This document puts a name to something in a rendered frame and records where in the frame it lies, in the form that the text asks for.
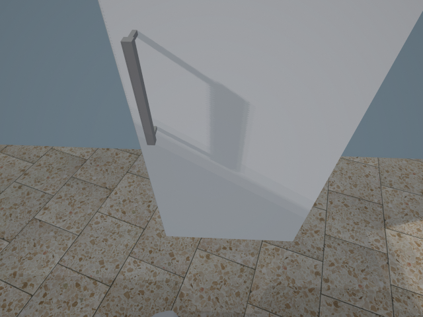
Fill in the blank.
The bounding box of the handle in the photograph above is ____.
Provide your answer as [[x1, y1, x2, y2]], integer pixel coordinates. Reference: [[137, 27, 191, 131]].
[[120, 30, 157, 145]]

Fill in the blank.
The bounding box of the fridge door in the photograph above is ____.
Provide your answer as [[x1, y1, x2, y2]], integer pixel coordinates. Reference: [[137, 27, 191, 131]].
[[98, 0, 423, 242]]

